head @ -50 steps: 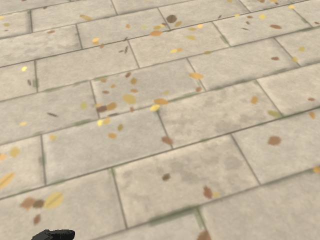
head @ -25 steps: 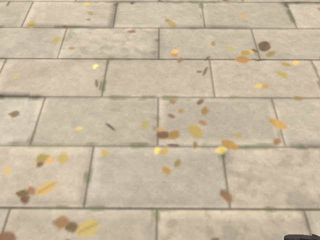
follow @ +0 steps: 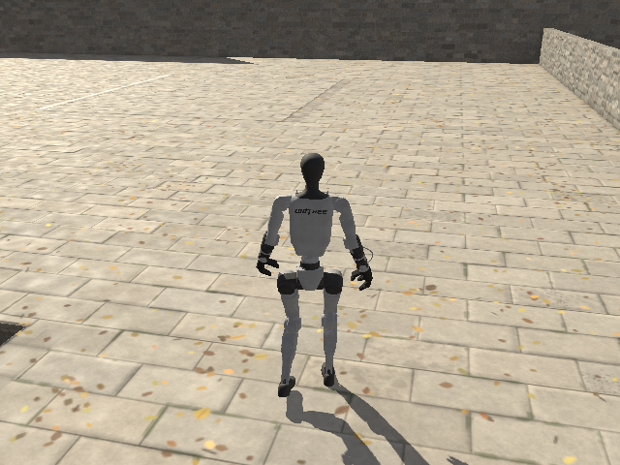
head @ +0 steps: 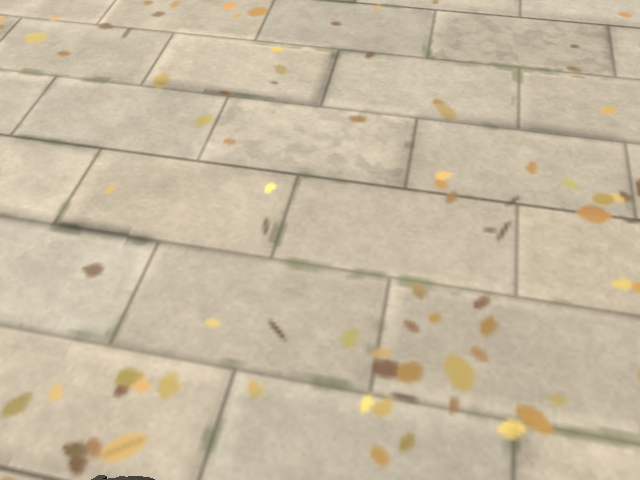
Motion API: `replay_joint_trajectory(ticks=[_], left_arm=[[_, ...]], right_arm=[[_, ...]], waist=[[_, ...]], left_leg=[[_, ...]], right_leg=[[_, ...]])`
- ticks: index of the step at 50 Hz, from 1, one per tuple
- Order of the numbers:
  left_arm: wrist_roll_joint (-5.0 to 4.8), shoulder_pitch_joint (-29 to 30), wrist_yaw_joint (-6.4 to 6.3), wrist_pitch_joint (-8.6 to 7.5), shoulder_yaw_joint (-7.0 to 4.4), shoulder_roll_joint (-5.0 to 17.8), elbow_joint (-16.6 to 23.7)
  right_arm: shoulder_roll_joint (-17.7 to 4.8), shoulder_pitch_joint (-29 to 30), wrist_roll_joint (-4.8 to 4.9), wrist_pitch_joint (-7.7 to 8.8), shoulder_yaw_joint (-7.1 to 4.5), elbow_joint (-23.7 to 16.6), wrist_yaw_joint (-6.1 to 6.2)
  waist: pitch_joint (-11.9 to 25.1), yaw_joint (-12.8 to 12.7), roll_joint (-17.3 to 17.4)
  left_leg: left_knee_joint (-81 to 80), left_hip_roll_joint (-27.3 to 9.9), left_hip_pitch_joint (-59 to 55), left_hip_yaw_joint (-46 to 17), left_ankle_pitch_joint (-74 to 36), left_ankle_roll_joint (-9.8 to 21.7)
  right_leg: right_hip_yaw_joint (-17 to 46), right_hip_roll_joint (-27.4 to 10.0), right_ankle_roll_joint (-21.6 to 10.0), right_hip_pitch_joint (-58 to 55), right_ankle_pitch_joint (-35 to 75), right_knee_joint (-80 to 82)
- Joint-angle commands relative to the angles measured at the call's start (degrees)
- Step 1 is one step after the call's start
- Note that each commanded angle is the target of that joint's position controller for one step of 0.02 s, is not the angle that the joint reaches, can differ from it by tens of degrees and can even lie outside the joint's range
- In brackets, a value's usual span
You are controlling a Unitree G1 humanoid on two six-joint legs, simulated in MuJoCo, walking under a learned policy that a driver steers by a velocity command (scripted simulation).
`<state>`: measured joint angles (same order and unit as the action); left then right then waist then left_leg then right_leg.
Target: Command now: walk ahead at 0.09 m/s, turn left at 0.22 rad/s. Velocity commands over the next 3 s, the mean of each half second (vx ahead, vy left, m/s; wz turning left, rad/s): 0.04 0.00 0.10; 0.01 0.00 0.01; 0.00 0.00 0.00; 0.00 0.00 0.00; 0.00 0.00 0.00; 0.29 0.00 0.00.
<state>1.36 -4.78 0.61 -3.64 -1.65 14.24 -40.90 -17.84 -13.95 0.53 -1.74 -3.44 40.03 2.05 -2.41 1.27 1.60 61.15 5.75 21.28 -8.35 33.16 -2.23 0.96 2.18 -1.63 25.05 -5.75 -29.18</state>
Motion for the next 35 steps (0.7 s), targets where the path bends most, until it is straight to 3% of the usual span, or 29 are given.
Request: replay_joint_trajectory(ticks=[1, 2, 4, 7, 9, 10, 11, 12, 13, 15, 18, 24, 35], left_arm=[[0.09, 1.7, 0.01, 1.10, -1.12, 6.4, 3.0], [0.31, 2.5, -0.05, 1.39, -1.29, 6.7, 2.6], [0.08, 1.8, -0.28, 1.75, -1.52, 7.0, 1.7], [-0.78, 0.5, -0.50, 2.14, -1.64, 7.7, 0.6], [-1.23, -0.1, -0.51, 2.34, -1.15, 6.7, -0.3], [-0.93, -1.3, -0.34, 2.06, -0.72, 5.6, -0.9], [-0.31, -2.8, 0.00, 1.75, -0.79, 5.7, -0.9], [-0.05, -1.3, 0.04, 1.66, -0.76, 5.2, -1.0], [-0.04, -0.1, -0.05, 1.67, -0.71, 5.2, -1.1], [-0.40, -1.0, -0.42, 1.93, -0.73, 4.7, -2.3], [-0.52, -2.1, -0.58, 1.96, -0.89, 4.9, -3.7], [-1.04, -1.9, -0.87, 2.46, -1.14, 5.1, -6.9], [-1.38, -1.0, -2.11, 3.86, -1.62, 5.8, -13.3]], right_arm=[[-5.9, -3.6, -0.15, -1.91, -1.84, -2.3, 0.53], [-4.1, -4.1, -0.26, -1.89, -1.29, -1.9, 0.44], [-1.8, -4.0, -0.64, -1.19, -0.46, -1.1, 0.27], [-2.2, -3.7, -0.62, -0.69, -0.55, 0.0, -0.09], [-2.2, -3.6, -1.26, -0.60, -0.50, 0.6, -0.40], [-3.6, -2.2, -2.13, -0.49, -0.54, -0.3, -0.35], [-6.9, -0.5, -2.09, -0.51, -1.18, -0.8, -0.17], [-5.4, -0.6, -1.84, -0.21, -1.11, 0.3, -0.43], [-3.1, 0.2, -2.05, 0.37, -0.41, 0.2, -0.62], [-2.3, 1.0, -2.11, 1.56, -0.05, 0.3, -0.70], [-2.5, -0.7, -1.48, 2.60, -0.04, 1.1, -0.57], [-2.0, -2.0, -1.21, 2.55, 0.19, 2.2, -0.34], [-1.2, -2.4, -1.05, 2.87, 0.42, 6.1, -0.38]], waist=[[6.8, 0.6, -8.0], [5.9, 1.0, -9.5], [7.0, 0.2, -10.7], [9.0, -0.2, -9.8], [7.8, 0.6, -8.5], [7.0, 0.1, -6.4], [5.0, -2.4, -0.8], [3.6, -2.1, 2.8], [2.4, -1.7, 2.9], [1.8, -2.3, 3.6], [2.9, -1.9, 1.5], [3.6, -1.5, -0.8], [3.1, -1.8, -1.2]], left_leg=[[0.1, -6.0, 5.0, 0.6, -3.1, -2.4], [-5.3, -6.0, 1.4, 2.9, -4.4, -2.5], [-14.2, -6.1, -3.2, 5.2, -5.5, -2.3], [-25.8, -6.3, -8.4, 6.0, -14.9, -1.0], [-34.7, -5.9, -13.8, 6.6, -22.3, 1.1], [-35.6, -9.1, -15.8, 3.0, -25.1, 2.7], [-35.3, -11.9, -12.6, 0.0, -21.8, 5.0], [-36.7, -10.8, -5.9, 0.3, -11.5, 6.1], [-38.4, -10.3, -2.8, 0.3, -8.2, 5.6], [-38.7, -9.8, -1.7, 0.8, -12.1, 3.9], [-36.4, -9.4, -4.2, 1.6, -19.5, 3.2], [-35.2, -8.6, -6.1, 2.5, -25.5, 3.3], [-36.6, -7.7, -7.5, 3.8, -28.9, 3.2]], right_leg=[[18.3, -15.1, -9.4, -11.0, 0.1, 12.0], [14.6, -12.5, -8.7, -8.1, -0.3, 12.9], [11.6, -11.3, -9.1, -8.4, 2.7, 12.4], [12.2, -12.5, -9.9, -10.4, -0.3, 10.9], [11.2, -11.0, -7.1, -6.9, -9.1, 10.8], [10.3, -9.8, -4.0, -4.2, -14.1, 10.1], [6.7, -6.1, -1.4, -3.3, -18.0, 8.6], [2.9, -3.5, 0.7, -7.4, -15.8, 6.8], [2.6, -3.3, 1.2, -10.2, -12.4, 4.8], [2.6, -3.6, 0.4, -12.2, -7.5, 3.1], [2.7, -3.8, -0.3, -12.8, -1.6, 2.3], [2.9, -4.1, 0.0, -14.5, 4.3, 1.3], [3.1, -4.3, 0.4, -16.9, 6.4, 1.6]])
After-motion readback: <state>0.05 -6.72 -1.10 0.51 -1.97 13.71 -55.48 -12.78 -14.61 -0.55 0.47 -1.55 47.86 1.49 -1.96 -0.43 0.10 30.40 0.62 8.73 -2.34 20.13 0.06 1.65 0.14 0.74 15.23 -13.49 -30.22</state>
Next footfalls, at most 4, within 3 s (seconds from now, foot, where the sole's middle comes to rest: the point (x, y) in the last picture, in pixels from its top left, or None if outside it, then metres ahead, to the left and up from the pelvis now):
0.20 left None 0.07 0.14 -0.76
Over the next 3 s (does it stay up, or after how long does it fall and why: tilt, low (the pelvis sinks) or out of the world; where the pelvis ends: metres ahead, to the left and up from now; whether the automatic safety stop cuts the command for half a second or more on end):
stays up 0.21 -0.01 0.02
